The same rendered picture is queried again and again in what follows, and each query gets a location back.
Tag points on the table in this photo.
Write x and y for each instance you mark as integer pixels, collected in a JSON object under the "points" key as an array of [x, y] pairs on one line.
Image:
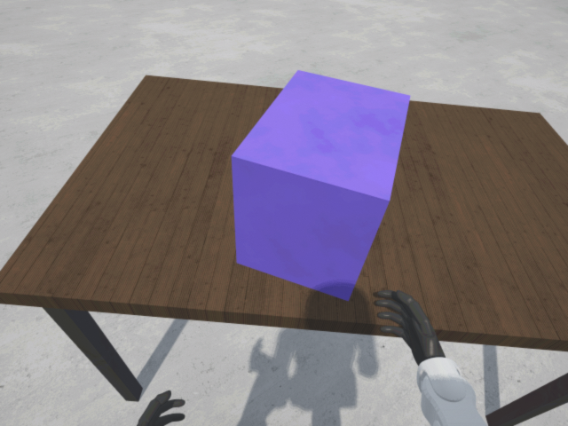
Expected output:
{"points": [[476, 231]]}

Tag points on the robot right forearm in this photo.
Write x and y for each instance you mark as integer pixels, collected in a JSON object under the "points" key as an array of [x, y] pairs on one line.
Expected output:
{"points": [[447, 398]]}

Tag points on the robot left hand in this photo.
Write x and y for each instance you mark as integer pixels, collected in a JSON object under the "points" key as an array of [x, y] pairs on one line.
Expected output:
{"points": [[159, 405]]}

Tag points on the carton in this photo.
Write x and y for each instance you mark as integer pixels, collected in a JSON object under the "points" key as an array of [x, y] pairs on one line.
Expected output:
{"points": [[313, 179]]}

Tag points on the robot right hand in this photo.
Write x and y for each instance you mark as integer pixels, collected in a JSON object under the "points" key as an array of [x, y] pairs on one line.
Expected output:
{"points": [[417, 331]]}

